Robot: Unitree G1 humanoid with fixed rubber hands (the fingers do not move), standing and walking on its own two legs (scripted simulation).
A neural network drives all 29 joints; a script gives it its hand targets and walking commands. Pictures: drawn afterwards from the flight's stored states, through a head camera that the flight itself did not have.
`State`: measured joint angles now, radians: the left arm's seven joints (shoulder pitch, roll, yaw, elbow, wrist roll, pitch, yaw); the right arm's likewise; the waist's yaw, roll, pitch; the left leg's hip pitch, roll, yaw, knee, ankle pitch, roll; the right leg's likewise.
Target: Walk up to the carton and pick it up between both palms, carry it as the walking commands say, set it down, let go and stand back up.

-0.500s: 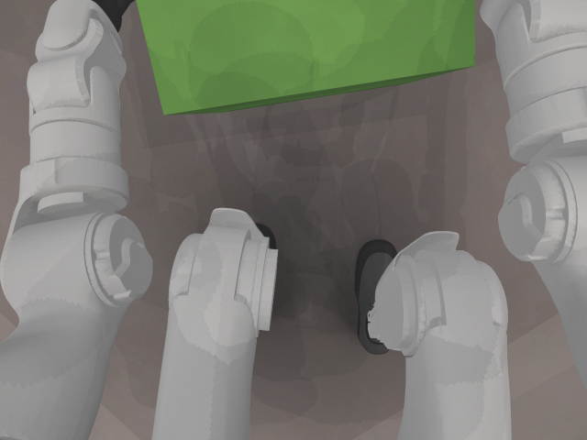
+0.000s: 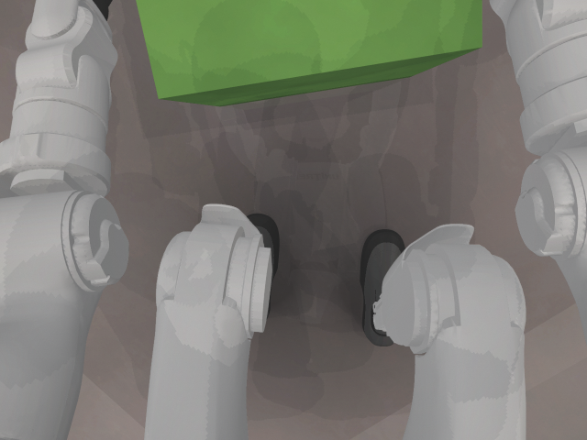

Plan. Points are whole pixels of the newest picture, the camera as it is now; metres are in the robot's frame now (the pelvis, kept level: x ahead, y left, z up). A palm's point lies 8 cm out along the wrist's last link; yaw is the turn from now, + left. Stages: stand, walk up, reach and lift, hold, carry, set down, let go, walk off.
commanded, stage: set down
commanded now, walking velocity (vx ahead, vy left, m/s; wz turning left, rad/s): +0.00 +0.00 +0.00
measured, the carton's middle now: out of the picture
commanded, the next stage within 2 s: let go in 1.78 s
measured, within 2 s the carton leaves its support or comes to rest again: neither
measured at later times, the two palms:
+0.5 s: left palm out of the picture +0.52 +0.30 -0.13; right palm out of the picture +0.60 -0.15 -0.12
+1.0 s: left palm out of the picture +0.53 +0.32 +0.03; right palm out of the picture +0.61 -0.15 +0.03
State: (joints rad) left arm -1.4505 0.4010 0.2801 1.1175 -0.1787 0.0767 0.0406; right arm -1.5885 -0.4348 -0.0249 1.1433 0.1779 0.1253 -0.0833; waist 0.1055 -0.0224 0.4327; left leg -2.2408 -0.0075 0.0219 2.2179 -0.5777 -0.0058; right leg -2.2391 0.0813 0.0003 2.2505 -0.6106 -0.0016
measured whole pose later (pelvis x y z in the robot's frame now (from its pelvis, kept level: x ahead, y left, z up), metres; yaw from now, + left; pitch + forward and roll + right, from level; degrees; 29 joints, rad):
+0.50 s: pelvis +0.00 +0.00 +0.01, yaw +1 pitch +35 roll +0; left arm -1.41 0.48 0.23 1.03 -0.24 0.13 0.03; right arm -1.53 -0.51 -0.04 1.07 0.19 0.17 -0.04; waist 0.10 -0.03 0.40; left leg -2.23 -0.01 0.02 2.19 -0.56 0.02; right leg -2.21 0.04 -0.01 2.22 -0.62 -0.01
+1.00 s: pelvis +0.00 +0.00 +0.11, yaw +0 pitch +46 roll -1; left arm -1.34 0.50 0.35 0.91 -0.18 0.26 -0.05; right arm -1.49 -0.48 -0.17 0.97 0.08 0.31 0.02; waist 0.09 -0.05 0.10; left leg -2.12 -0.01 0.00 1.78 -0.46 0.01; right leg -2.09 0.05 -0.01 1.80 -0.51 0.00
